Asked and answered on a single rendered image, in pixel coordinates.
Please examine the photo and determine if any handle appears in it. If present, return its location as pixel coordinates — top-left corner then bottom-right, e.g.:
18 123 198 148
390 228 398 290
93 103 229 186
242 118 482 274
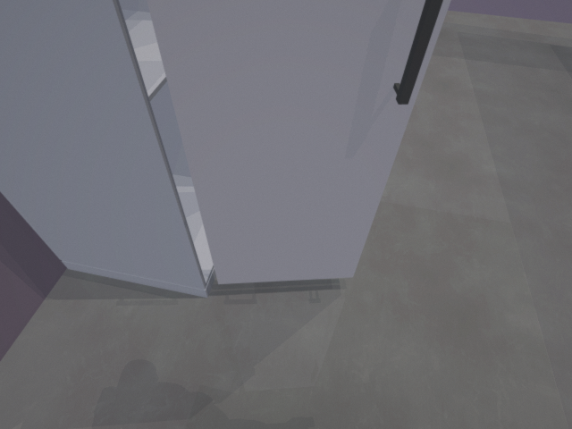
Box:
393 0 443 105

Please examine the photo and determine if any fridge door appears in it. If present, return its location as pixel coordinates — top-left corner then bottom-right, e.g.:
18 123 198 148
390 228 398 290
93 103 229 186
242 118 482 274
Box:
147 0 451 284

